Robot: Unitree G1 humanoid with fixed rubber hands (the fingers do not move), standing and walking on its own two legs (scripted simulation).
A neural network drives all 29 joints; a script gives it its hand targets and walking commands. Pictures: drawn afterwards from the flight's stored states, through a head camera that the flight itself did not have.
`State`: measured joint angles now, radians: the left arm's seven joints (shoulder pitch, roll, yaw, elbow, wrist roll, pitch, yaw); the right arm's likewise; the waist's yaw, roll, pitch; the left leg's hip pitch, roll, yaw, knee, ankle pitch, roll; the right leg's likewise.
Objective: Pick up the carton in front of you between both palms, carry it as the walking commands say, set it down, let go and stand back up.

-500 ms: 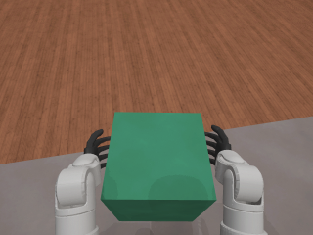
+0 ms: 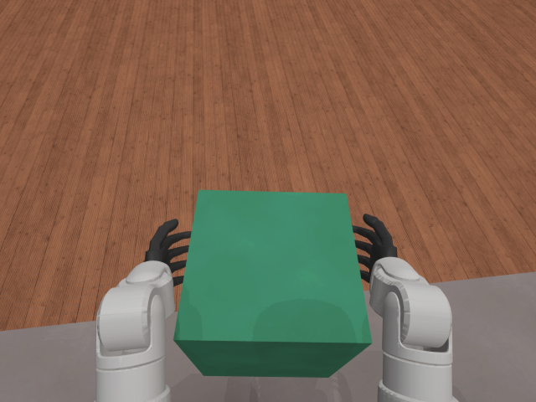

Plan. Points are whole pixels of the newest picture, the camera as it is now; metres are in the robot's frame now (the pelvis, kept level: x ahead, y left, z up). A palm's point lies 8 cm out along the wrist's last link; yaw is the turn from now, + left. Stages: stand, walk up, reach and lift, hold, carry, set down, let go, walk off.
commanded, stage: carry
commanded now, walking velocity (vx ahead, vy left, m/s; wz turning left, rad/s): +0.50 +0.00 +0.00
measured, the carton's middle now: (269, 292) +0.28 +0.01 +0.02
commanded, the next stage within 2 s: none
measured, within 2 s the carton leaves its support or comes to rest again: neither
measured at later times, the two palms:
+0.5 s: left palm (215, 104) +0.63 +0.12 +0.13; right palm (361, 106) +0.64 -0.18 +0.13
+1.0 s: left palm (231, 21) +1.05 +0.13 +0.15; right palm (335, 23) +1.04 -0.17 +0.16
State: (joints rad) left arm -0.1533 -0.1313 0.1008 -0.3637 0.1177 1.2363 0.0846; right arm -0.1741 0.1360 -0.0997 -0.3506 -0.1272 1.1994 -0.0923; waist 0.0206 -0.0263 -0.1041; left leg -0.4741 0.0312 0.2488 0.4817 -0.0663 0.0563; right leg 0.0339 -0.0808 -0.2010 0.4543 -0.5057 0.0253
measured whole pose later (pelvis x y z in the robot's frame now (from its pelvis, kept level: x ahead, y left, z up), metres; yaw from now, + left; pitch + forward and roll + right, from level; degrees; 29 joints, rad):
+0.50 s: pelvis +0.33 -0.03 -0.01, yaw +0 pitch +2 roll -1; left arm -0.34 -0.12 0.13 -0.38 0.08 1.26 0.12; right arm -0.35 0.09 -0.16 -0.39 -0.08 1.24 -0.11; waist 0.03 0.05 -0.04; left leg -0.09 0.11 0.13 0.82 -0.50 -0.01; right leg -0.50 -0.03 -0.24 0.62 -0.16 -0.09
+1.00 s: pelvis +0.64 +0.00 +0.01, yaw -1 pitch +5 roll +0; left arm -0.91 0.05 0.29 0.11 0.05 1.37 0.13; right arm -0.93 0.00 -0.28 0.14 -0.09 1.30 -0.15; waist -0.05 -0.02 0.06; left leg -0.51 -0.01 0.15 0.63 -0.36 0.09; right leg -0.41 -0.02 -0.02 1.23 -0.46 -0.02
